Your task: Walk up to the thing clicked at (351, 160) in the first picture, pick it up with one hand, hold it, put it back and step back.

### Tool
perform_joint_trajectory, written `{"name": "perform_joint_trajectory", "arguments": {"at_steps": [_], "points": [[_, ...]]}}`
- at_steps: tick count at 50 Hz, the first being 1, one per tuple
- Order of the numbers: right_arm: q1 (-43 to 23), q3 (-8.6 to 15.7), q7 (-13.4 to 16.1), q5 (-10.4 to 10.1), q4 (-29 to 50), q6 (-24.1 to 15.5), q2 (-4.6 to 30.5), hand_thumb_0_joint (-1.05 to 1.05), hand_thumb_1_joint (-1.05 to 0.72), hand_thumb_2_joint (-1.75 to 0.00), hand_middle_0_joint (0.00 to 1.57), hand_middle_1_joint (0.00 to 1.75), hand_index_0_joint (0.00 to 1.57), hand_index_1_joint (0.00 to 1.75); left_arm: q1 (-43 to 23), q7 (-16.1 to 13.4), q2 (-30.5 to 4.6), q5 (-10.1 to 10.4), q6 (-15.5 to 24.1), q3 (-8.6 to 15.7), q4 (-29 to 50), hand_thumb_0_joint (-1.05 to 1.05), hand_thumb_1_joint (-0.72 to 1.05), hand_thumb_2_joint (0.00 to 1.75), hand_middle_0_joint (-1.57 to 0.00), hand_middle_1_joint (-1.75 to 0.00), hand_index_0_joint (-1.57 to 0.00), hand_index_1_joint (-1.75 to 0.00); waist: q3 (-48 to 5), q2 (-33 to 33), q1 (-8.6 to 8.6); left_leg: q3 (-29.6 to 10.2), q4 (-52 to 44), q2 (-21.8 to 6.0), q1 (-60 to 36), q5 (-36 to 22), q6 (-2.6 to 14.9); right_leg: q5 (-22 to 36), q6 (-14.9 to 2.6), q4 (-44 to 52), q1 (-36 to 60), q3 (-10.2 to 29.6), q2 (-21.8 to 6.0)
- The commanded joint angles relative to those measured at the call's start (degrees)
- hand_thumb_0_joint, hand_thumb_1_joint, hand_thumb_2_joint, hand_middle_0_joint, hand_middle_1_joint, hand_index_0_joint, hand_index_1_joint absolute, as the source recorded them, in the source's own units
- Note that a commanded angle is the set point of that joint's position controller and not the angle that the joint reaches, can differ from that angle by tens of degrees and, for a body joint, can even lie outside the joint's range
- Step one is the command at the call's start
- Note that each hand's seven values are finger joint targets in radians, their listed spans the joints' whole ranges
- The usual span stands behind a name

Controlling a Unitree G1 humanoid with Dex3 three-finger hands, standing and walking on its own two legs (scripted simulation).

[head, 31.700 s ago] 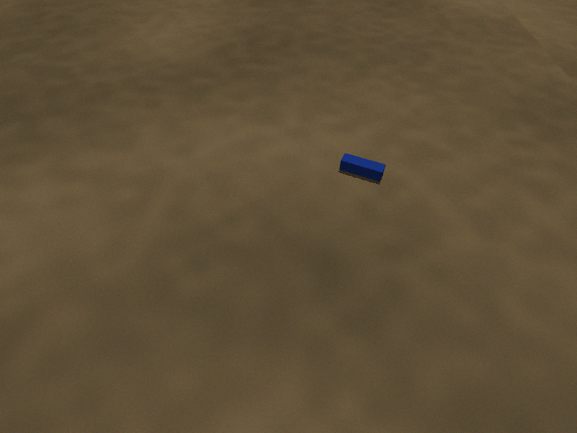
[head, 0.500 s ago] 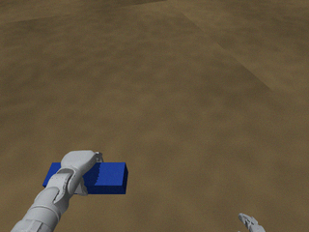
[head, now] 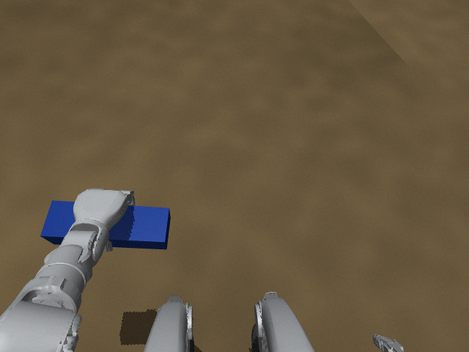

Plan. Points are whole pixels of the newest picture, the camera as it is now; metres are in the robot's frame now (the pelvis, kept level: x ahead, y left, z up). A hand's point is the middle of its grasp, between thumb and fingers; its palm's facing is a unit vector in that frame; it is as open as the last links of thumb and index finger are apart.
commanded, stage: crouch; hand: left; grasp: from above
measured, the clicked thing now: (112, 226) +0.38 +0.23 -0.15
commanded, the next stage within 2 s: lower in 1.32 s
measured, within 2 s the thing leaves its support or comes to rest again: neither
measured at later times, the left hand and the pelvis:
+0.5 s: hand (130, 240) +0.40 +0.25 -0.35, palm faces -0.48 +0.01 -0.88, open 10.2 cm; pelvis -0.03 +0.00 -0.18, yaw -2 degrees
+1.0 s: hand (136, 237) +0.44 +0.26 -0.44, palm faces -0.48 +0.00 -0.87, open 10.3 cm; pelvis -0.04 +0.00 -0.27, yaw -5 degrees
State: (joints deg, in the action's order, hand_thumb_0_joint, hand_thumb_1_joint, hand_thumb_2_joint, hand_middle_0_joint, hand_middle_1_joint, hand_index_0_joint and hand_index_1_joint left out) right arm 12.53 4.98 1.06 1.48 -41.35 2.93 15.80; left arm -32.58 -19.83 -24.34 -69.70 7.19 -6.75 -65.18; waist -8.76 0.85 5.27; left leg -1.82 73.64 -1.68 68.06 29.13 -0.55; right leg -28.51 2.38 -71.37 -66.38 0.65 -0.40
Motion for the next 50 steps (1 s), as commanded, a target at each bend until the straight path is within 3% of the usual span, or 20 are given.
{"name": "perform_joint_trajectory", "arguments": {"at_steps": [1,3,5,7,11,17,18,19,22,27,28,29,32,36,37,39,45,47,48,50], "points": [[5.8,3.0,0.8,0.9,3.2,-2.6,9.4,0.00,-0.90,-0.90,0.20,0.30,0.20,0.30,-22.5,-4.1,-15.4,0.8,-1.2,6.4,7.7,0.00,0.60,0.89,-0.90,-0.90,-0.94,-0.86,-31.1,6.2,0.25,0.2,0.6,1.4,-11.8,-13.2,1.29,11.1,-3.91,-1.7,-0.8,-3.0,1.8],[6.0,3.0,0.8,1.2,3.2,-3.0,9.4,0.00,-0.90,-0.90,0.20,0.30,0.20,0.30,-25.4,-3.7,-15.9,0.8,-1.4,6.2,8.7,0.00,0.60,0.88,-0.89,-0.92,-0.93,-0.87,-34.4,8.1,0.90,-0.6,3.4,1.2,-10.2,-13.6,1.04,11.1,-3.92,-5.4,-4.3,-3.3,1.6],[6.2,2.9,0.7,1.5,3.0,-3.1,9.4,0.00,-0.90,-0.90,0.20,0.30,0.20,0.30,-24.1,-3.1,-17.7,0.3,-1.8,7.5,5.9,0.00,0.59,0.89,-0.90,-0.89,-0.94,-0.86,-34.6,6.8,0.95,-0.7,5.9,1.4,-6.0,-11.6,1.15,9.4,-4.02,-7.9,-6.6,-3.6,1.6],[6.4,2.8,0.4,1.8,3.2,-3.4,9.6,0.00,-0.90,-0.90,0.20,0.30,0.20,0.30,-26.3,-2.4,-19.7,0.0,-1.2,8.5,6.4,0.00,0.59,0.93,-0.90,-0.91,-0.94,-0.88,-35.6,7.8,1.16,-0.8,8.1,1.5,-2.8,-8.4,1.06,6.6,-4.15,-10.3,-9.7,-3.6,1.5],[7.2,2.5,-0.4,2.2,3.3,-4.3,9.9,0.00,-0.90,-0.90,0.20,0.30,0.20,0.30,-28.0,-1.2,-19.2,1.1,-0.1,8.8,3.8,0.00,0.62,0.95,-0.91,-0.94,-0.95,-0.90,-34.2,6.1,3.36,-1.2,12.5,1.8,5.1,0.1,1.52,0.2,-4.11,-13.4,-15.7,-3.9,1.4],[8.4,1.7,-2.0,3.0,2.0,-5.6,10.7,0.00,-0.90,-0.90,0.20,0.30,0.20,0.30,-31.2,-1.1,-21.8,0.5,3.3,10.2,3.2,0.00,0.64,0.97,-0.93,-0.94,-0.97,-0.90,-37.2,8.3,4.61,-3.0,19.2,1.7,8.4,0.9,1.11,-1.2,-4.24,-20.7,-24.7,-5.1,1.1],[8.3,1.4,-2.2,3.2,1.8,-5.8,10.4,0.00,-0.90,-0.90,0.20,0.30,0.20,0.30,-33.9,-1.4,-21.8,-0.1,4.1,9.8,4.5,0.00,0.65,0.98,-0.94,-0.95,-0.97,-0.91,-37.6,10.7,5.48,-2.9,20.2,1.7,9.2,1.6,1.02,-1.4,-4.36,-21.9,-26.1,-5.2,1.1],[8.8,1.4,-2.3,3.2,1.3,-5.8,10.9,0.00,-0.90,-0.90,0.20,0.30,0.20,0.30,-35.0,-1.9,-23.3,-0.8,4.6,10.8,4.7,0.00,0.62,1.00,-0.93,-0.93,-0.96,-0.90,-38.6,10.9,5.25,-3.4,20.7,1.6,8.8,1.9,0.88,-1.8,-4.39,-23.2,-28.1,-5.5,1.1],[9.4,0.9,-3.1,3.8,0.4,-6.1,11.1,0.00,-0.90,-0.90,0.20,0.30,0.20,0.30,-38.8,-3.8,-27.2,-2.5,5.8,12.8,6.5,0.00,0.59,0.95,-0.91,-0.89,-0.94,-0.86,-40.6,14.7,5.28,-3.2,23.6,1.5,8.4,-0.3,0.48,-0.3,-4.63,-26.7,-30.5,-5.8,1.0],[10.6,0.4,-4.7,4.9,-0.4,-6.6,11.7,0.00,-0.91,-0.90,0.20,0.30,0.20,0.30,-39.0,-5.7,-27.8,-4.2,5.5,13.6,2.5,0.00,0.52,0.94,-0.87,-0.88,-0.90,-0.85,-42.5,18.9,5.89,-2.0,29.2,1.4,7.4,-7.9,0.42,4.9,-4.42,-30.7,-33.1,-5.8,0.7],[10.0,0.3,-4.9,5.1,-0.4,-6.6,11.8,0.00,-0.91,-0.90,0.20,0.30,0.20,0.30,-37.3,-5.8,-26.0,-4.3,5.1,12.7,-0.5,0.00,0.50,0.94,-0.86,-0.85,-0.89,-0.83,-41.7,18.0,5.79,-1.8,29.9,1.5,8.8,-7.8,0.47,4.9,-4.49,-31.3,-33.9,-6.0,0.9],[10.5,0.6,-5.1,5.2,-0.8,-6.6,12.1,0.00,-0.91,-0.90,0.20,0.30,0.20,0.30,-39.4,-6.1,-29.1,-4.4,5.2,14.3,2.0,0.00,0.51,0.94,-0.86,-0.86,-0.88,-0.84,-42.0,18.3,5.90,-1.9,30.6,1.3,9.2,-7.6,0.55,4.9,-4.40,-31.8,-34.3,-6.2,0.9],[10.3,0.3,-5.9,5.4,-0.4,-6.6,12.0,0.00,-0.91,-0.90,0.20,0.30,0.20,0.30,-37.8,-5.7,-27.6,-4.7,4.3,13.2,-2.9,0.00,0.53,0.99,-0.89,-0.88,-0.90,-0.86,-40.4,17.0,6.31,-1.0,32.9,1.5,13.6,-5.7,1.04,4.6,-4.38,-32.9,-34.2,-6.4,1.3],[10.7,0.2,-6.6,5.6,-0.7,-6.5,12.4,0.00,-0.91,-0.90,0.20,0.30,0.20,0.30,-39.8,-4.8,-30.6,-3.6,4.1,14.9,-1.8,0.00,0.58,1.00,-0.91,-0.90,-0.94,-0.88,-39.7,15.8,6.87,-0.7,35.5,1.6,17.7,-5.3,1.40,5.0,-4.10,-35.0,-33.8,-6.6,1.5],[10.6,-0.1,-6.9,5.7,-0.2,-6.5,11.9,0.00,-0.91,-0.90,0.20,0.30,0.20,0.30,-37.3,-4.2,-28.8,-3.4,3.7,14.0,-4.5,0.00,0.59,0.99,-0.92,-0.90,-0.95,-0.87,-38.6,15.1,6.68,-0.5,36.3,1.6,17.9,-5.7,1.54,5.2,-4.05,-35.1,-33.8,-6.6,1.6],[10.7,-0.1,-7.2,5.7,-0.7,-6.3,12.2,0.00,-0.91,-0.90,0.20,0.30,0.20,0.30,-39.3,-3.5,-31.3,-3.2,4.4,14.7,-2.5,0.00,0.60,0.98,-0.92,-0.90,-0.95,-0.88,-38.5,13.7,6.97,-0.2,37.9,1.6,20.9,-5.0,1.86,5.6,-3.80,-35.7,-32.7,-6.6,1.9],[10.3,-0.6,-8.0,5.9,-0.4,-5.6,12.8,0.00,-0.91,-0.90,0.20,0.30,0.20,0.30,-39.1,-2.1,-33.5,-3.8,6.4,15.8,-3.8,0.00,0.58,0.93,-0.88,-0.93,-0.92,-0.89,-36.8,14.7,7.19,-0.7,40.2,1.7,23.9,-4.1,1.51,4.1,-3.99,-39.1,-36.1,-7.2,2.1],[9.9,-0.8,-8.1,5.9,-0.5,-5.5,13.1,0.00,-0.91,-0.90,0.20,0.30,0.20,0.30,-39.8,-2.0,-33.0,-4.0,7.0,14.9,-6.1,0.00,0.57,0.92,-0.88,-0.91,-0.92,-0.88,-35.4,15.6,7.65,-0.6,41.1,1.7,25.4,-2.2,1.55,2.9,-4.06,-39.9,-37.8,-7.3,2.2],[10.5,-0.7,-8.3,6.2,-0.5,-5.4,13.3,0.00,-0.91,-0.90,0.20,0.30,0.20,0.30,-41.5,-2.4,-35.9,-4.2,7.6,16.9,-2.9,0.00,0.58,0.91,-0.88,-0.92,-0.92,-0.88,-37.1,14.7,7.87,-0.7,41.9,1.7,25.2,-2.9,1.73,3.8,-3.93,-40.1,-36.6,-7.5,2.3],[10.7,-1.1,-8.4,6.4,-1.1,-5.3,12.9,0.00,-0.91,-0.90,0.20,0.30,0.20,0.30,-41.9,-2.6,-34.4,-4.6,8.1,15.6,-4.2,0.00,0.57,0.93,-0.88,-0.92,-0.92,-0.88,-36.7,15.3,8.00,0.0,43.3,1.7,26.7,-2.5,1.78,3.7,-3.81,-40.7,-36.9,-7.2,2.4]]}}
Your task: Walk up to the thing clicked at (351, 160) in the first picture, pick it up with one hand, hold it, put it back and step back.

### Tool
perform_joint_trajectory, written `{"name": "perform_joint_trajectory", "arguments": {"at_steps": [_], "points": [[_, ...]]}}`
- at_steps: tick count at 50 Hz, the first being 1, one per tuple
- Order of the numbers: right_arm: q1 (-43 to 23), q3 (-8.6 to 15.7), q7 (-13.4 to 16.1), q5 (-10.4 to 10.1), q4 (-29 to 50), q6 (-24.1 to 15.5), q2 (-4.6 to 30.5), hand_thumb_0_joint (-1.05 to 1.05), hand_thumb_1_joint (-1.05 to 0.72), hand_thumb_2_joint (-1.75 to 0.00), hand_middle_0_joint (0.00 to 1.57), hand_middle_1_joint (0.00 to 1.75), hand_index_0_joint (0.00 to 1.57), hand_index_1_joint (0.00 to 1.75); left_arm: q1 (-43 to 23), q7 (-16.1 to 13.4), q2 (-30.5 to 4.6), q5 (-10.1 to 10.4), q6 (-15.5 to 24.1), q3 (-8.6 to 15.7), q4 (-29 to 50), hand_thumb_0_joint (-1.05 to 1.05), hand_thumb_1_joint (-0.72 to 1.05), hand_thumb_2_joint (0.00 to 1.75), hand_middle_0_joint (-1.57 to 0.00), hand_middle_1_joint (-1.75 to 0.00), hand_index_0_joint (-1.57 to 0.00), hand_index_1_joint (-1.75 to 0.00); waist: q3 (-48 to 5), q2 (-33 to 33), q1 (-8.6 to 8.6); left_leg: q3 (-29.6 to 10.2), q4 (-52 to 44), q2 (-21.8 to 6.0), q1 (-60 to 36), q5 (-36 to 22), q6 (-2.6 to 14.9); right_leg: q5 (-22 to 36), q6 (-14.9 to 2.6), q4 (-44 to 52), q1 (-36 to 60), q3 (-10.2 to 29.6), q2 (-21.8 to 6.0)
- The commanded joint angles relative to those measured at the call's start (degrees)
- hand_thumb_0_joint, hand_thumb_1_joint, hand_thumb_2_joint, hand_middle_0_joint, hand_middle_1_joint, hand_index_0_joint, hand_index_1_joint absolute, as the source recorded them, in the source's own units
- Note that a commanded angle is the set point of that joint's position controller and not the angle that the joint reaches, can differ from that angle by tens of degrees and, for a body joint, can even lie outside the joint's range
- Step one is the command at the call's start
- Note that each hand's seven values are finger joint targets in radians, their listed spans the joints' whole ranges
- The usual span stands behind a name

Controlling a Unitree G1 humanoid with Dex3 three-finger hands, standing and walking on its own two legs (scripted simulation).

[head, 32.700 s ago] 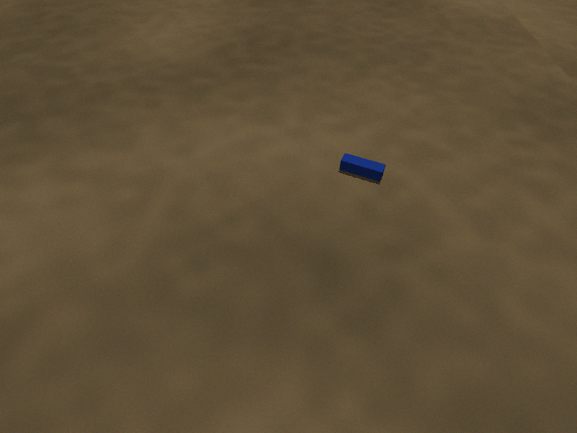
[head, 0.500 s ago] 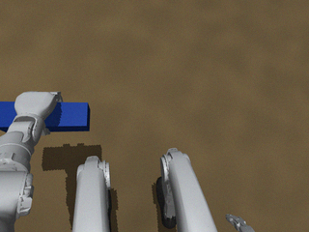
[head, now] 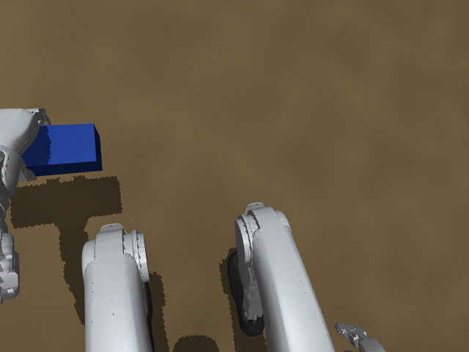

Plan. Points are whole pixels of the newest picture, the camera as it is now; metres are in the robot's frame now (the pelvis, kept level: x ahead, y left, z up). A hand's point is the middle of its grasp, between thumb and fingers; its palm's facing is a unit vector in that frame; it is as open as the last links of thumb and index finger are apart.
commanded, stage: crouch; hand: left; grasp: from above
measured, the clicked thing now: (28, 152) +0.46 +0.30 -0.20
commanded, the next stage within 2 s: lower in 0.32 s
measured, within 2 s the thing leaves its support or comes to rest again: rests again in 1.48 s
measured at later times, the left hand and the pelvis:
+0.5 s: hand (27, 152) +0.47 +0.30 -0.22, palm faces -0.48 -0.03 -0.88, open 10.2 cm; pelvis +0.00 +0.00 -0.04, yaw -2 degrees
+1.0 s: hand (44, 158) +0.47 +0.30 -0.28, palm faces -0.47 -0.05 -0.88, open 10.1 cm; pelvis +0.00 +0.00 -0.08, yaw -4 degrees
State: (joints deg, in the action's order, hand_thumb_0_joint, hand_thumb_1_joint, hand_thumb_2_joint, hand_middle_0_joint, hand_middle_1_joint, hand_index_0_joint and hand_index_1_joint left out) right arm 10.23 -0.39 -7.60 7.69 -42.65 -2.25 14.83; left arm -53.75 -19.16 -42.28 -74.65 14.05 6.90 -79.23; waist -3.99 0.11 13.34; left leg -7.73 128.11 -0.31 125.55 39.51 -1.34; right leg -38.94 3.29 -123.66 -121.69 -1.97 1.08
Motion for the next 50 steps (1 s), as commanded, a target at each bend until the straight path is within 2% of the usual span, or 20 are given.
{"name": "perform_joint_trajectory", "arguments": {"at_steps": [1,3,5,7,9,12,14,15,17,22,26,30,31,32,33,34,35,38,44,50], "points": [[12.9,4.0,0.2,0.3,0.2,-0.1,13.9,0.00,-0.91,-0.90,0.20,0.30,0.20,0.30,-22.3,-3.4,-18.5,0.2,1.6,2.9,11.0,0.00,0.60,0.93,-0.90,-0.93,-0.94,-0.89,-42.1,16.3,-0.13,5.9,-11.0,0.4,-30.2,-12.2,2.67,13.6,-4.76,11.2,18.6,-4.7,1.1],[12.2,3.8,0.3,0.3,0.3,-0.1,14.4,0.00,-0.91,-0.90,0.20,0.30,0.20,0.30,-21.2,-3.9,-17.6,0.2,1.7,2.2,8.3,0.00,0.59,0.92,-0.89,-0.92,-0.93,-0.88,-41.2,16.8,0.17,5.4,-10.7,0.3,-30.8,-11.4,2.38,12.4,-4.97,10.1,15.9,-5.3,1.1],[12.6,3.6,0.3,0.6,0.1,-0.1,14.6,0.00,-0.91,-0.90,0.20,0.30,0.20,0.30,-23.5,-4.5,-19.9,-0.1,2.1,3.1,9.7,0.00,0.60,0.90,-0.89,-0.94,-0.93,-0.89,-41.8,18.0,0.46,5.5,-9.9,0.2,-30.6,-10.9,2.46,12.4,-4.93,9.7,16.0,-5.4,1.2],[11.7,3.2,0.3,0.5,0.2,0.0,14.6,0.00,-0.91,-0.90,0.20,0.30,0.20,0.30,-22.9,-4.8,-19.8,-0.5,1.9,2.7,8.0,0.00,0.60,0.90,-0.91,-0.89,-0.94,-0.86,-41.3,18.8,-0.17,5.5,-9.9,0.2,-30.1,-10.5,2.28,11.8,-5.19,8.5,14.6,-5.7,1.3],[12.1,3.0,0.4,0.8,0.1,0.0,15.2,0.00,-0.91,-0.90,0.20,0.30,0.20,0.30,-24.0,-5.4,-21.1,-0.9,1.9,3.4,8.5,0.00,0.61,0.91,-0.90,-0.91,-0.94,-0.87,-41.3,19.9,0.48,5.1,-9.5,0.1,-31.1,-10.4,2.17,11.9,-5.19,7.6,13.4,-6.0,1.1],[11.5,2.4,0.5,0.9,0.1,-0.1,15.2,0.00,-0.91,-0.90,0.20,0.30,0.20,0.30,-24.5,-5.8,-19.5,-1.1,1.6,1.8,6.8,0.00,0.61,0.90,-0.91,-0.89,-0.94,-0.85,-39.2,20.7,1.42,4.8,-8.9,0.1,-29.7,-9.8,2.12,11.7,-5.23,6.6,11.2,-6.5,1.2],[11.4,2.1,0.6,0.9,0.0,-0.1,15.2,0.00,-0.91,-0.90,0.20,0.30,0.20,0.30,-23.9,-6.0,-20.5,-1.3,1.2,2.3,5.6,0.00,0.59,0.89,-0.91,-0.87,-0.94,-0.84,-38.6,20.2,1.19,5.1,-8.2,0.2,-28.5,-9.7,2.31,11.8,-5.15,6.6,11.5,-6.4,1.3],[11.2,1.9,0.6,0.8,-0.1,0.0,15.3,0.00,-0.92,-0.90,0.20,0.30,0.20,0.30,-23.5,-6.0,-20.6,-0.8,0.9,2.2,5.1,0.00,0.56,0.90,-0.91,-0.85,-0.93,-0.83,-38.6,19.7,0.67,5.0,-8.1,0.2,-28.6,-10.0,2.23,11.9,-5.24,6.3,11.1,-6.3,1.3],[11.8,1.5,0.5,1.0,-0.1,-0.2,15.5,0.00,-0.92,-0.91,0.20,0.30,0.20,0.30,-23.0,-5.7,-20.0,-0.9,0.6,1.7,3.9,0.00,0.57,0.91,-0.91,-0.87,-0.93,-0.85,-38.1,19.1,1.66,4.7,-7.4,0.2,-28.4,-10.6,2.25,12.6,-5.07,5.9,11.4,-6.7,1.2],[11.1,0.9,0.4,0.8,0.3,-0.1,15.9,0.00,-0.91,-0.90,0.20,0.30,0.20,0.30,-24.2,-4.8,-20.5,-0.3,0.4,1.0,3.6,0.00,0.59,0.91,-0.96,-0.81,-0.97,-0.80,-37.2,19.5,2.02,4.4,-6.7,0.2,-26.6,-10.4,2.30,12.6,-5.10,4.7,10.8,-7.0,1.4],[11.5,-0.3,0.1,1.2,0.3,0.0,16.0,0.00,-0.91,-0.90,0.20,0.30,0.20,0.30,-21.5,-4.1,-20.3,-0.4,0.8,0.6,0.9,0.00,0.57,0.90,-0.95,-0.80,-0.96,-0.79,-36.0,17.9,2.73,4.2,-4.9,0.3,-25.1,-11.8,2.34,13.6,-4.78,4.1,11.7,-7.5,1.6],[12.0,-0.7,-0.1,1.6,0.3,0.0,16.7,0.00,-0.91,-0.90,0.20,0.30,0.20,0.30,-22.6,-4.5,-23.2,-0.4,2.3,2.3,1.9,0.00,0.61,0.90,-0.95,-0.84,-0.97,-0.82,-35.1,18.6,3.09,3.9,-3.3,0.3,-24.8,-13.5,2.21,14.9,-4.75,2.5,11.6,-7.9,1.5],[11.2,-1.2,-0.2,1.7,0.6,0.1,16.3,0.00,-0.91,-0.90,0.20,0.30,0.20,0.30,-23.4,-4.7,-23.1,-0.5,3.0,1.7,2.1,0.00,0.62,0.90,-0.97,-0.84,-0.98,-0.82,-35.5,19.5,3.44,4.0,-2.8,0.2,-24.0,-13.3,2.30,15.2,-4.63,2.4,12.5,-7.9,2.0],[11.2,-1.2,-0.1,1.8,0.5,0.1,16.6,0.00,-0.91,-0.90,0.20,0.30,0.20,0.30,-24.2,-5.2,-24.8,-0.6,3.6,3.0,3.2,0.00,0.62,0.90,-0.96,-0.85,-0.98,-0.82,-36.5,18.7,3.30,4.0,-2.1,0.2,-24.1,-13.4,2.44,15.4,-4.55,2.4,12.7,-8.0,2.2],[11.3,-1.5,-0.2,1.9,0.6,0.1,16.7,0.00,-0.91,-0.90,0.20,0.30,0.20,0.30,-21.0,-5.6,-24.0,-1.1,3.4,2.9,0.0,0.00,0.62,0.88,-0.96,-0.85,-0.98,-0.82,-35.1,18.8,3.15,4.1,-2.2,0.2,-24.4,-13.8,2.32,15.5,-4.51,2.2,12.8,-8.0,2.0],[11.4,-1.1,-0.2,2.3,0.6,0.0,17.1,0.00,-0.91,-0.90,0.20,0.30,0.20,0.30,-24.5,-6.3,-26.6,-0.6,4.5,4.7,5.3,0.00,0.65,0.88,-0.96,-0.86,-0.99,-0.83,-36.9,19.9,3.54,4.0,-1.5,0.0,-25.2,-14.9,2.20,16.7,-4.47,1.5,12.9,-8.3,2.1],[11.2,-1.3,-0.3,2.3,0.3,0.0,17.1,0.00,-0.91,-0.90,0.20,0.30,0.20,0.30,-23.0,-6.6,-26.9,-1.5,4.4,4.7,3.5,0.00,0.64,0.94,-0.97,-0.86,-0.99,-0.84,-36.8,21.1,3.04,4.1,-1.1,0.1,-25.9,-15.1,2.07,16.5,-4.74,1.1,12.3,-8.2,2.1],[10.9,-1.4,-0.5,3.0,0.4,0.0,17.4,0.00,-0.91,-0.90,0.20,0.30,0.20,0.30,-23.3,-7.9,-27.4,-2.3,5.0,5.3,3.1,0.00,0.67,0.89,-0.97,-0.86,-1.00,-0.83,-36.6,21.8,4.11,4.0,-0.4,-0.1,-25.5,-14.9,2.09,16.7,-4.61,0.3,12.0,-8.7,2.3],[9.1,-2.5,-0.4,3.5,0.7,-0.3,17.8,0.00,-0.89,-0.89,0.20,0.30,0.20,0.30,-22.6,-10.0,-28.1,-3.1,3.9,4.6,0.4,0.00,0.66,0.90,-0.95,-0.84,-0.98,-0.81,-35.2,24.0,4.02,3.7,-0.4,-0.3,-23.8,-11.7,2.03,14.1,-4.79,-0.4,10.5,-9.3,2.7],[8.7,-3.8,-0.5,3.7,0.7,-1.5,18.3,0.00,-0.90,-0.89,0.20,0.30,0.20,0.30,-23.0,-11.1,-27.5,-2.7,2.8,2.8,-3.9,0.00,0.59,0.84,-0.90,-0.83,-0.93,-0.79,-31.5,21.0,5.81,3.2,1.3,-0.3,-20.2,-10.0,2.57,13.8,-4.50,-0.4,10.3,-9.7,3.1]]}}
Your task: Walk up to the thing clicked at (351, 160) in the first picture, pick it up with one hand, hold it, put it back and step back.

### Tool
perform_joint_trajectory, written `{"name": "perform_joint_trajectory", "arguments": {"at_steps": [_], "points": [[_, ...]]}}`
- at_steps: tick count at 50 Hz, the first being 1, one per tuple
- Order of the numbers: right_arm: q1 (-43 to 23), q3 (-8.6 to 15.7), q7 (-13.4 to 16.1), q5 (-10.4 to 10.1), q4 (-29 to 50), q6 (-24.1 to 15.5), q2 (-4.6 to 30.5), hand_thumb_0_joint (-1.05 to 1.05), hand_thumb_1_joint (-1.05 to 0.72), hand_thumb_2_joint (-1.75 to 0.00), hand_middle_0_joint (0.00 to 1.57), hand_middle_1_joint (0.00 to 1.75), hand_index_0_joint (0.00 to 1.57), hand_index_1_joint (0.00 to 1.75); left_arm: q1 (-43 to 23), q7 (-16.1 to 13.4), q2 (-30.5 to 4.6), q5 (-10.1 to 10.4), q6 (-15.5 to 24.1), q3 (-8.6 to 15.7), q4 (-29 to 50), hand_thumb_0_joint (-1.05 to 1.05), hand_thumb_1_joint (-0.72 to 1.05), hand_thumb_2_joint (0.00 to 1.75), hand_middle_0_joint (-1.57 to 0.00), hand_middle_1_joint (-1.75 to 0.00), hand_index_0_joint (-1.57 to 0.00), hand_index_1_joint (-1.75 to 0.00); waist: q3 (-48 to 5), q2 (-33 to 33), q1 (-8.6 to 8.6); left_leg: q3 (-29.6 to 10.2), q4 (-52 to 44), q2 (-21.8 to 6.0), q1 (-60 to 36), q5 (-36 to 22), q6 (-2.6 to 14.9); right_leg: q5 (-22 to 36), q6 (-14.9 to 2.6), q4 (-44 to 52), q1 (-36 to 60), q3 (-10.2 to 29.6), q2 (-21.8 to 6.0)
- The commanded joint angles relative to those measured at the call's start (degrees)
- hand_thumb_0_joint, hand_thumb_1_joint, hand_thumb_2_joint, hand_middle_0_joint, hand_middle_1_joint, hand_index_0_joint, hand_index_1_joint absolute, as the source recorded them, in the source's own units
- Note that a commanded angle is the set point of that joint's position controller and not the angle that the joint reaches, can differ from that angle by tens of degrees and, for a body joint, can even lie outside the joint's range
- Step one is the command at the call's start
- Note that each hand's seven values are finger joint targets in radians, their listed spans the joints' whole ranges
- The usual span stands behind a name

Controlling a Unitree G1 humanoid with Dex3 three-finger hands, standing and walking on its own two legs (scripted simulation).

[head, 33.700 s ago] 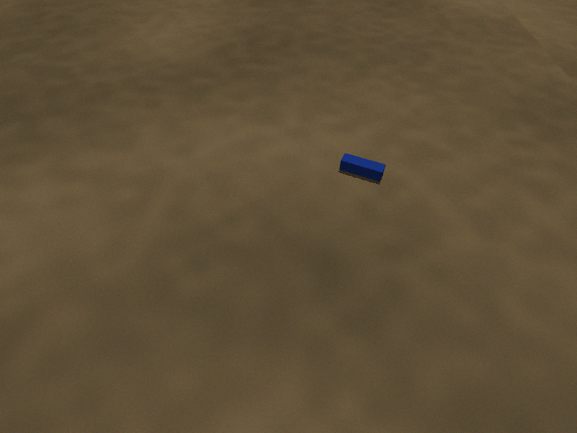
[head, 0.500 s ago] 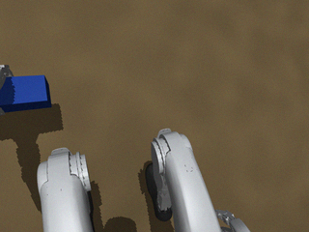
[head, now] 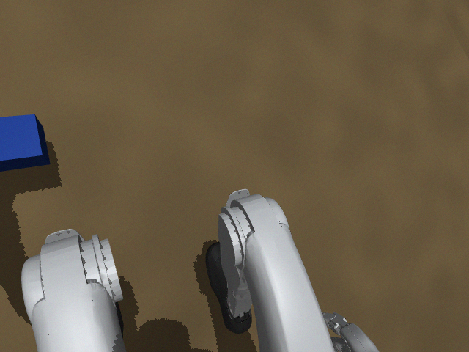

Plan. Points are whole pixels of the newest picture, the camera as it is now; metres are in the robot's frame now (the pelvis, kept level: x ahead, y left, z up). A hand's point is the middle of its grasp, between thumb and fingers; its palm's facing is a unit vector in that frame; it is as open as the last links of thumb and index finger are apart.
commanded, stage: rest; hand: left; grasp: from above
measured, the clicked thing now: out of the picture +0.46 +0.33 -0.24
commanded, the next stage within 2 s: open in 0.86 s
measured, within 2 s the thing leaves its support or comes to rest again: rests again in 0.48 s
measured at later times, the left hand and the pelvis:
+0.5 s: hand out of the picture +0.46 +0.33 -0.24, palm faces -0.45 -0.11 -0.88, open 10.0 cm; pelvis +0.00 +0.01 -0.01, yaw -2 degrees
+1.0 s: hand out of the picture +0.46 +0.33 -0.24, palm faces -0.46 -0.11 -0.88, open 10.0 cm; pelvis -0.01 +0.01 -0.01, yaw -4 degrees
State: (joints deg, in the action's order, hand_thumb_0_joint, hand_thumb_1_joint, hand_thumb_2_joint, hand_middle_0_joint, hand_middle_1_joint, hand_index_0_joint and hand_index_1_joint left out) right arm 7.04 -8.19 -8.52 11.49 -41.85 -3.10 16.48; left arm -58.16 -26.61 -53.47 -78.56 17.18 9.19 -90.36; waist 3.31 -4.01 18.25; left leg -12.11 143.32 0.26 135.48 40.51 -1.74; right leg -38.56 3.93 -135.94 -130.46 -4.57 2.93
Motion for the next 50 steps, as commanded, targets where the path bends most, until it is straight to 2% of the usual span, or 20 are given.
{"name": "perform_joint_trajectory", "arguments": {"at_steps": [1,4,5,8,13,17,18,21,24,26,27,28,30,34,36,40,43,45,48,50], "points": [[12.0,3.6,0.4,0.1,-0.3,-0.8,16.8,0.00,-0.90,-0.89,0.20,0.30,0.20,0.30,-18.0,-3.8,-16.8,0.9,-0.6,0.5,6.5,0.00,0.58,0.84,-0.90,-0.81,-0.93,-0.78,-38.6,24.9,0.82,7.7,-13.7,-1.0,-29.7,-11.6,3.02,13.9,-4.94,12.0,20.2,-7.0,1.3],[12.8,3.4,0.4,0.2,-0.2,-1.6,18.0,0.00,-0.90,-0.89,0.20,0.30,0.20,0.30,-19.1,-4.1,-18.8,1.4,-0.6,1.8,7.8,0.00,0.58,0.84,-0.89,-0.82,-0.92,-0.79,-38.9,25.2,1.33,7.2,-12.4,-1.1,-31.7,-15.5,2.61,16.6,-5.24,11.1,20.2,-7.7,1.2],[12.4,3.1,0.3,0.2,-0.1,-1.8,17.8,0.00,-0.90,-0.90,0.20,0.30,0.20,0.30,-18.5,-4.1,-18.0,1.6,-0.7,1.2,6.6,0.00,0.58,0.83,-0.90,-0.81,-0.93,-0.78,-38.9,25.2,1.38,7.0,-12.2,-1.2,-31.9,-15.7,2.50,16.7,-5.36,10.9,20.4,-7.8,1.4],[11.7,2.6,0.1,0.7,1.0,-2.0,18.3,0.00,-0.90,-0.89,0.20,0.30,0.20,0.30,-17.4,-4.7,-19.5,1.4,-0.5,2.5,6.0,0.00,0.62,0.79,-0.92,-0.80,-0.96,-0.76,-39.3,25.3,1.45,6.9,-12.4,-1.2,-30.7,-15.6,2.50,17.0,-5.23,10.7,22.3,-8.1,1.6],[10.9,1.7,-0.2,1.0,0.9,-2.5,18.0,0.00,-0.90,-0.90,0.20,0.30,0.20,0.30,-18.2,-4.5,-17.7,1.0,-0.9,-0.5,5.2,0.00,0.63,0.81,-0.93,-0.81,-0.96,-0.77,-36.9,28.2,2.51,6.2,-12.6,-1.5,-31.5,-13.4,2.24,15.1,-5.40,10.5,19.6,-8.7,1.9],[10.6,1.5,-0.2,1.1,1.7,-2.9,19.7,0.00,-0.90,-0.90,0.20,0.30,0.20,0.30,-18.3,-5.7,-20.9,1.8,-1.0,2.1,7.9,0.00,0.67,0.82,-0.97,-0.79,-1.00,-0.75,-36.6,29.0,1.90,5.6,-12.9,-1.5,-32.8,-14.9,1.67,15.3,-5.75,10.0,19.2,-9.7,1.9],[10.2,1.3,-0.3,1.3,2.4,-3.1,19.8,0.00,-0.90,-0.90,0.20,0.30,0.20,0.30,-18.0,-5.8,-22.0,0.9,-1.0,2.6,8.1,0.00,0.66,0.85,-0.98,-0.78,-1.00,-0.76,-37.0,29.8,2.02,5.7,-12.5,-1.6,-34.1,-16.1,1.63,16.5,-5.76,9.5,19.5,-9.7,1.9],[10.4,1.0,-0.7,1.8,1.6,-3.1,19.8,0.00,-0.90,-0.90,0.20,0.30,0.20,0.30,-17.0,-6.1,-19.3,1.1,-0.7,1.3,6.5,0.00,0.69,0.82,-0.98,-0.78,-1.01,-0.75,-36.4,30.6,3.09,5.1,-12.7,-1.7,-34.8,-17.2,1.33,17.1,-5.48,8.9,19.1,-10.4,1.9],[10.7,0.9,-1.0,1.9,1.9,-3.6,20.0,0.00,-0.90,-0.90,0.20,0.30,0.20,0.30,-17.8,-6.6,-22.8,0.7,-0.8,3.1,5.5,0.00,0.66,0.83,-0.96,-0.78,-0.99,-0.75,-36.1,29.7,3.42,5.0,-11.8,-1.9,-33.2,-16.2,1.69,17.2,-5.50,8.9,19.7,-10.0,2.1],[10.7,0.6,-1.3,2.4,2.3,-4.0,20.4,0.00,-0.90,-0.90,0.20,0.30,0.20,0.30,-18.6,-6.3,-21.0,0.7,-0.8,1.8,5.3,0.00,0.67,0.83,-0.98,-0.77,-1.00,-0.75,-34.4,29.6,4.60,5.0,-11.2,-2.0,-32.8,-16.1,1.73,17.1,-5.38,9.3,19.2,-10.4,2.0],[10.5,0.3,-1.3,2.5,2.0,-3.9,20.0,0.00,-0.90,-0.90,0.20,0.30,0.20,0.30,-17.4,-6.7,-22.2,0.8,-0.8,2.7,5.0,0.00,0.68,0.84,-0.99,-0.77,-1.01,-0.74,-35.2,29.4,3.58,4.8,-11.9,-2.0,-32.5,-15.4,1.87,16.8,-5.23,9.7,20.6,-10.2,2.3],[10.4,0.3,-1.4,2.6,2.5,-4.1,20.5,0.00,-0.90,-0.90,0.20,0.30,0.20,0.30,-18.1,-6.5,-21.5,0.6,-0.8,1.7,4.6,0.00,0.69,0.83,-1.00,-0.76,-1.02,-0.74,-33.6,29.3,4.49,5.0,-11.4,-2.0,-31.7,-14.4,1.88,16.0,-5.39,9.6,19.5,-10.3,2.2],[10.1,0.1,-1.5,2.6,2.4,-4.3,20.6,0.00,-0.90,-0.90,0.20,0.30,0.20,0.30,-16.8,-6.6,-22.0,0.9,-0.9,2.0,4.0,0.00,0.69,0.85,-1.00,-0.77,-1.02,-0.75,-33.9,28.9,3.85,4.8,-11.8,-2.0,-31.6,-14.3,1.91,16.1,-5.27,9.8,20.2,-10.5,2.4],[9.6,-0.3,-1.7,2.6,2.8,-4.7,20.2,0.00,-0.90,-0.90,0.20,0.30,0.20,0.30,-16.9,-6.0,-20.0,1.2,-1.0,-0.5,3.7,0.00,0.68,0.82,-0.98,-0.78,-1.01,-0.75,-33.7,29.9,4.32,4.3,-12.3,-2.2,-32.2,-14.0,1.81,16.1,-5.20,9.6,20.0,-10.7,2.5],[9.6,-0.4,-1.7,2.5,2.3,-4.6,20.7,0.00,-0.90,-0.90,0.20,0.30,0.20,0.30,-16.2,-6.4,-21.6,1.6,-1.0,0.5,3.0,0.00,0.65,0.82,-0.97,-0.76,-0.99,-0.74,-34.0,29.2,4.21,3.9,-12.1,-2.2,-31.6,-14.2,1.79,16.3,-5.18,9.3,20.3,-10.9,2.7],[9.4,-1.2,-1.9,2.6,2.9,-4.8,20.8,0.00,-0.90,-0.90,0.20,0.30,0.20,0.30,-16.7,-6.6,-21.5,1.2,-0.7,-0.3,2.9,0.00,0.65,0.79,-0.98,-0.72,-0.99,-0.71,-33.2,29.2,4.68,3.7,-11.8,-2.4,-31.8,-15.9,1.79,17.7,-5.03,9.3,20.9,-10.8,2.8],[9.6,-1.5,-2.0,2.8,3.3,-5.1,21.7,0.00,-0.90,-0.90,0.20,0.30,0.20,0.30,-16.4,-6.6,-21.7,1.3,-0.4,0.2,1.3,0.00,0.64,0.77,-0.95,-0.74,-0.97,-0.71,-30.3,29.0,5.49,3.1,-11.9,-2.3,-31.8,-15.3,1.40,16.4,-5.31,9.0,18.7,-11.5,2.5],[8.6,-2.3,-2.1,2.5,3.4,-5.1,20.8,0.00,-0.90,-0.90,0.20,0.30,0.20,0.30,-16.0,-6.7,-22.5,1.4,-0.3,0.3,0.3,0.00,0.62,0.78,-0.95,-0.73,-0.97,-0.71,-30.1,28.8,4.81,2.7,-12.7,-2.6,-31.2,-13.5,1.46,15.1,-5.30,8.9,18.4,-11.5,2.7],[8.5,-2.9,-2.3,3.2,4.0,-5.2,20.9,0.00,-0.90,-0.90,0.20,0.30,0.20,0.30,-15.8,-6.8,-22.6,1.4,0.0,0.2,-0.2,0.00,0.63,0.77,-0.95,-0.74,-0.97,-0.72,-30.0,28.4,5.32,2.7,-12.7,-2.5,-30.7,-12.4,1.69,14.5,-5.06,9.1,19.3,-11.6,2.8],[8.6,-2.9,-2.3,3.1,4.0,-5.5,21.2,0.00,-0.90,-0.90,0.20,0.30,0.20,0.30,-16.0,-6.9,-22.4,1.3,0.0,-0.4,0.1,0.00,0.47,0.75,-0.79,-0.75,-0.81,-0.73,-30.2,28.5,5.70,2.9,-12.1,-2.6,-31.1,-12.5,1.79,14.9,-4.86,9.3,19.6,-11.4,2.8]]}}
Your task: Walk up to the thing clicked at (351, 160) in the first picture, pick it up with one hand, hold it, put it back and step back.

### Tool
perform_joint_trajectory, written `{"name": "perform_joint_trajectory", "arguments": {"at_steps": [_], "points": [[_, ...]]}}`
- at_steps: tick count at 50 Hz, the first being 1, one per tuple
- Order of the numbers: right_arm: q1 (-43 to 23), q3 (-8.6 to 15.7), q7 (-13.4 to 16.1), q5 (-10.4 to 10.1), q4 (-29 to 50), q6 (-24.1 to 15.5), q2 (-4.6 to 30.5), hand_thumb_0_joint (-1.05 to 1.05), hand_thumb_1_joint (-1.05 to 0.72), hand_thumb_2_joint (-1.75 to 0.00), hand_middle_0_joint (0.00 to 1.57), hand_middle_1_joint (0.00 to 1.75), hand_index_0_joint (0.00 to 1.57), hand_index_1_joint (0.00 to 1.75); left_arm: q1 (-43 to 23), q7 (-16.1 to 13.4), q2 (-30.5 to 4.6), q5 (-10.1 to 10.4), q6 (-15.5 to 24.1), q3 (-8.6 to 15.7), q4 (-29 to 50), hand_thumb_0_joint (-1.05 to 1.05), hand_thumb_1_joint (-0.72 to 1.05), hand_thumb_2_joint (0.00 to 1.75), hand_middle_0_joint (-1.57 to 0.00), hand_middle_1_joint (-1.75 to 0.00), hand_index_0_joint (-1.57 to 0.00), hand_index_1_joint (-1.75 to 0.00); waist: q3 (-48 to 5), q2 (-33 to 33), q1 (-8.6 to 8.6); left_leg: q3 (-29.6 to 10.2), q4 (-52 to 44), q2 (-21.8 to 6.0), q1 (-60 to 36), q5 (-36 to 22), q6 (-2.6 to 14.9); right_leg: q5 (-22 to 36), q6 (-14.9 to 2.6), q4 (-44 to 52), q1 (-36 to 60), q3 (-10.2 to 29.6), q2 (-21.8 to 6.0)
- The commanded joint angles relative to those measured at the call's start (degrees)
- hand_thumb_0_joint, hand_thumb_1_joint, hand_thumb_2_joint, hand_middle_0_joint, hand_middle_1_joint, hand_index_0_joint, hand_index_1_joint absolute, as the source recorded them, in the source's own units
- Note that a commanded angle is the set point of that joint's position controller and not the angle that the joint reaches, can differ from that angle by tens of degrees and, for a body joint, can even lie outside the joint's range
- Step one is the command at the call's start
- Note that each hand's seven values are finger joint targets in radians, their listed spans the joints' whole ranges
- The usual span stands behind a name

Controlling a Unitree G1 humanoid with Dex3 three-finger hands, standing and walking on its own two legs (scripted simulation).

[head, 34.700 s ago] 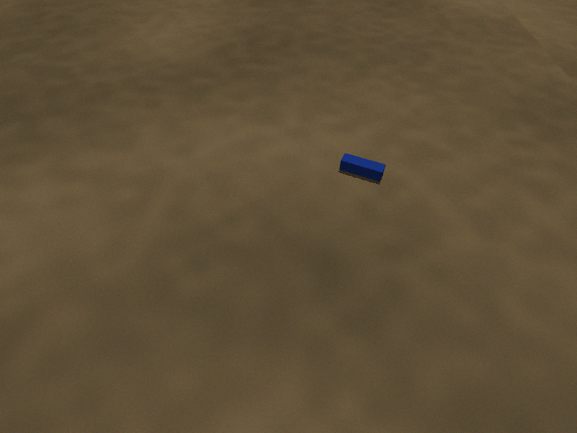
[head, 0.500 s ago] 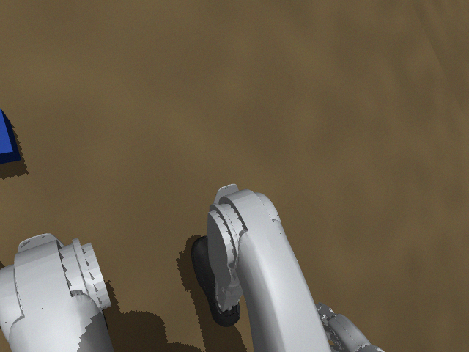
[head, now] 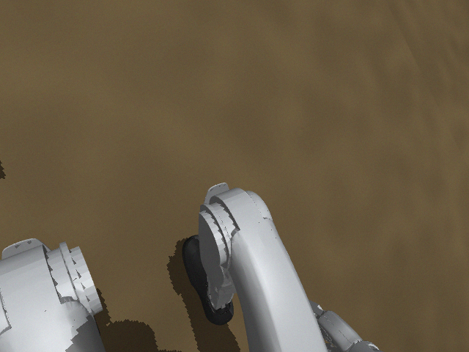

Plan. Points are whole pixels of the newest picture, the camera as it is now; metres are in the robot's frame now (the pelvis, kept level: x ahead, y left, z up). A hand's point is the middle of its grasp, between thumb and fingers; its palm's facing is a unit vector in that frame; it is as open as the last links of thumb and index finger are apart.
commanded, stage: open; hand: left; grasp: from above
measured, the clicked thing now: out of the picture +0.45 +0.36 -0.27
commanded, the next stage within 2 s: withdraw in 0.82 s
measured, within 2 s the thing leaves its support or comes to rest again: neither
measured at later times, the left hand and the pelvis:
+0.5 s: hand out of the picture +0.45 +0.35 -0.23, palm faces -0.44 -0.13 -0.89, open 12.5 cm; pelvis +0.00 +0.00 +0.00, yaw -1 degrees
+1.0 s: hand out of the picture +0.44 +0.36 -0.23, palm faces -0.44 -0.14 -0.89, open 13.9 cm; pelvis +0.00 +0.00 +0.00, yaw +0 degrees
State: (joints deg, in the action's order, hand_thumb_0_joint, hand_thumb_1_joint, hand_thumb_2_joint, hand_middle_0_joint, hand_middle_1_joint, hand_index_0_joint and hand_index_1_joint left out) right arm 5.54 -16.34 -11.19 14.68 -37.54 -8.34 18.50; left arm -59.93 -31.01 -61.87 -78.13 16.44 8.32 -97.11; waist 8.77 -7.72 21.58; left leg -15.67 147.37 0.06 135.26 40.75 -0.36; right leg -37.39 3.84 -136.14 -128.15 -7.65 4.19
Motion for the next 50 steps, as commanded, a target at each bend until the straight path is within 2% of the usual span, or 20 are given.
{"name": "perform_joint_trajectory", "arguments": {"at_steps": [1,4,6,7,10,11,12,16,19,20,24,28,30,32,36,43,45,46,48,50], "points": [[9.9,5.5,0.4,0.1,-0.1,-0.4,19.8,0.00,-0.90,-0.90,0.20,0.30,0.20,0.30,-15.2,-2.7,-14.1,1.1,0.7,0.4,7.0,0.00,0.39,0.73,-0.71,-0.76,-0.73,-0.73,-35.2,32.3,2.54,6.5,-16.2,-2.3,-29.7,-11.7,0.55,13.1,-4.77,9.8,17.2,-8.3,1.6],[10.0,4.5,0.3,0.0,-0.3,-0.7,18.9,0.00,-0.90,-0.90,0.20,0.30,0.20,0.30,-14.4,-3.0,-15.0,0.9,0.7,0.5,6.7,0.00,0.15,0.69,-0.54,-0.75,-0.56,-0.72,-35.4,31.8,2.25,6.4,-16.0,-2.5,-29.9,-12.0,0.54,13.2,-4.74,9.8,17.5,-8.3,1.7],[9.7,5.4,0.3,-0.1,0.2,-1.1,20.0,0.00,-0.90,-0.90,0.20,0.30,0.20,0.30,-15.4,-3.1,-13.9,1.4,0.8,-0.1,7.5,0.00,-0.01,0.69,-0.46,-0.75,-0.49,-0.73,-35.0,31.5,2.63,5.9,-16.4,-2.5,-30.1,-11.4,0.43,12.8,-4.73,9.8,16.9,-8.6,1.7],[9.7,4.8,0.3,-0.2,-0.3,-1.2,19.5,0.00,-0.90,-0.90,0.20,0.30,0.20,0.30,-15.0,-3.2,-15.1,1.2,0.7,0.3,7.1,0.00,-0.06,0.69,-0.43,-0.76,-0.45,-0.74,-35.2,31.9,2.18,6.0,-16.2,-2.6,-29.8,-11.3,0.50,12.9,-4.76,9.8,17.3,-8.5,1.8],[10.6,4.7,0.2,0.1,-0.2,-1.3,20.0,0.00,-0.89,-0.90,0.20,0.30,0.20,0.30,-14.5,-3.7,-15.4,1.1,0.7,0.6,7.0,0.00,-0.14,0.73,-0.37,-0.78,-0.39,-0.76,-35.3,31.2,2.56,6.4,-15.8,-2.5,-29.0,-12.7,0.66,14.2,-4.53,10.0,18.7,-8.5,1.8],[9.4,4.8,0.3,-0.1,0.2,-1.4,20.0,0.00,-0.89,-0.90,0.20,0.30,0.20,0.30,-14.8,-3.7,-14.1,1.7,0.9,-0.2,6.9,0.00,-0.16,0.74,-0.35,-0.79,-0.37,-0.77,-35.0,31.1,2.22,6.2,-16.0,-2.4,-29.0,-12.1,0.45,13.4,-4.71,10.0,17.6,-8.6,1.8],[9.9,4.8,0.2,0.0,0.0,-1.7,20.1,0.00,-0.90,-0.90,0.20,0.30,0.20,0.30,-14.5,-3.4,-13.9,1.2,0.7,-0.6,6.3,0.00,-0.20,0.76,-0.32,-0.82,-0.34,-0.80,-33.9,31.6,2.94,5.9,-15.7,-2.6,-29.8,-12.1,0.30,13.5,-4.74,9.4,16.5,-8.8,1.6],[10.4,4.4,0.1,-0.1,0.0,-1.7,19.9,0.00,-0.89,-0.90,0.20,0.30,0.20,0.30,-14.1,-3.5,-15.8,1.2,0.4,0.4,6.3,0.00,-0.25,0.84,-0.29,-0.87,-0.30,-0.86,-34.8,31.8,2.20,5.9,-16.4,-2.5,-29.5,-11.7,0.43,13.3,-4.57,9.9,17.7,-8.7,1.7],[9.1,4.8,0.0,-0.1,-0.1,-2.0,19.9,0.00,-0.90,-0.90,0.20,0.30,0.20,0.30,-13.6,-3.3,-14.6,1.6,0.1,-0.3,6.0,0.00,-0.33,0.88,-0.23,-0.92,-0.23,-0.91,-34.4,32.3,1.77,5.7,-16.7,-2.7,-29.9,-11.0,0.23,12.5,-4.78,9.8,16.9,-8.6,1.8],[9.3,4.8,-0.1,-0.2,0.6,-2.3,20.1,0.00,-0.90,-0.90,0.20,0.30,0.20,0.30,-14.3,-2.9,-14.0,1.6,-0.1,-1.0,6.5,0.00,-0.36,0.89,-0.20,-0.92,-0.21,-0.92,-33.6,32.1,2.39,6.1,-16.1,-2.5,-29.0,-11.2,0.42,13.0,-4.67,9.9,16.7,-8.5,1.7],[9.6,5.0,-0.1,-0.5,0.2,-2.2,20.1,0.00,-0.90,-0.90,0.20,0.30,0.20,0.30,-13.5,-2.8,-14.8,2.5,-0.4,-0.1,7.0,0.00,-0.44,0.93,-0.14,-0.96,-0.14,-0.95,-35.4,31.7,1.54,5.9,-16.7,-2.6,-29.6,-12.5,0.29,13.8,-4.75,10.1,18.1,-8.5,1.7],[10.9,5.5,-0.4,-0.5,0.2,-2.2,20.6,0.00,-0.89,-0.90,0.20,0.30,0.20,0.30,-13.1,-1.7,-14.1,2.5,-0.6,0.3,7.8,0.00,-0.48,0.97,-0.10,-1.01,-0.10,-1.01,-35.2,32.0,2.43,5.8,-16.0,-2.6,-31.6,-15.1,-0.03,15.1,-4.83,9.8,17.5,-8.7,1.5],[10.6,5.0,-0.3,-0.7,-0.1,-1.9,19.8,0.00,-0.90,-0.90,0.20,0.30,0.20,0.30,-12.7,-1.7,-15.1,3.1,-0.4,0.9,8.3,0.00,-0.51,0.99,-0.08,-1.02,-0.08,-1.02,-36.3,31.9,1.55,5.9,-16.4,-2.6,-30.9,-14.8,0.19,15.2,-4.75,10.2,19.5,-8.4,1.5],[10.9,4.6,-0.4,-0.5,0.2,-1.7,19.9,0.00,-0.90,-0.90,0.20,0.30,0.20,0.30,-13.2,-1.5,-15.4,2.8,-0.3,0.9,8.3,0.00,-0.51,0.99,-0.07,-1.03,-0.07,-1.03,-35.4,31.4,2.21,6.3,-15.6,-2.5,-29.9,-15.1,0.35,15.5,-4.76,10.5,19.5,-8.3,1.5],[10.1,5.2,0.1,-0.6,0.3,-1.2,20.2,0.00,-0.89,-0.90,0.20,0.30,0.20,0.30,-12.7,-1.2,-14.8,3.1,0.5,0.3,8.7,0.00,-0.51,1.02,-0.07,-1.06,-0.07,-1.05,-35.9,32.1,1.74,6.0,-16.7,-2.6,-30.6,-13.6,0.16,14.1,-4.87,10.6,19.1,-8.7,1.6],[10.0,4.8,0.3,-0.5,-0.1,-0.7,20.0,0.00,-0.89,-0.90,0.20,0.30,0.20,0.30,-12.8,-2.1,-15.0,2.6,1.5,0.2,8.8,0.00,-0.51,1.01,-0.06,-1.04,-0.07,-1.04,-36.4,31.7,1.66,6.1,-16.3,-2.6,-30.7,-14.4,0.32,15.1,-4.69,10.7,19.6,-8.6,1.7],[10.0,5.0,0.3,-0.5,0.2,-0.8,20.3,0.00,-0.89,-0.90,0.20,0.30,0.20,0.30,-13.0,-2.0,-13.6,2.2,1.6,-0.8,8.0,0.00,-0.50,0.99,-0.06,-1.04,-0.07,-1.03,-34.4,31.4,2.29,5.9,-16.3,-2.5,-30.4,-14.1,0.10,14.4,-4.94,10.2,17.8,-8.7,1.4],[10.1,4.7,0.2,-0.4,-0.1,-0.7,19.7,0.00,-0.89,-0.90,0.20,0.30,0.20,0.30,-12.6,-2.2,-14.8,2.1,1.6,0.3,7.3,0.00,-0.49,0.99,-0.06,-1.05,-0.07,-1.04,-34.8,31.3,1.95,5.8,-16.7,-2.6,-30.3,-14.1,0.19,14.5,-4.76,10.5,18.6,-8.8,1.6],[10.6,4.8,0.3,-0.3,-0.1,-0.8,19.9,0.00,-0.90,-0.90,0.20,0.30,0.20,0.30,-13.6,-2.3,-14.4,1.9,1.4,-0.6,7.9,0.00,-0.52,0.98,-0.06,-1.03,-0.08,-1.02,-35.4,31.0,2.49,6.4,-16.2,-2.5,-29.8,-13.6,0.62,14.8,-4.49,11.2,19.6,-8.3,1.8],[10.1,4.9,0.3,-0.5,0.0,-1.0,20.0,0.00,-0.90,-0.90,0.20,0.30,0.20,0.30,-15.6,-2.8,-15.3,2.1,1.0,-0.1,9.6,0.00,-0.52,0.99,-0.06,-1.03,-0.07,-1.02,-35.9,32.3,1.99,6.4,-16.7,-2.5,-30.1,-12.5,0.47,13.8,-4.75,11.0,18.6,-8.4,1.5]]}}
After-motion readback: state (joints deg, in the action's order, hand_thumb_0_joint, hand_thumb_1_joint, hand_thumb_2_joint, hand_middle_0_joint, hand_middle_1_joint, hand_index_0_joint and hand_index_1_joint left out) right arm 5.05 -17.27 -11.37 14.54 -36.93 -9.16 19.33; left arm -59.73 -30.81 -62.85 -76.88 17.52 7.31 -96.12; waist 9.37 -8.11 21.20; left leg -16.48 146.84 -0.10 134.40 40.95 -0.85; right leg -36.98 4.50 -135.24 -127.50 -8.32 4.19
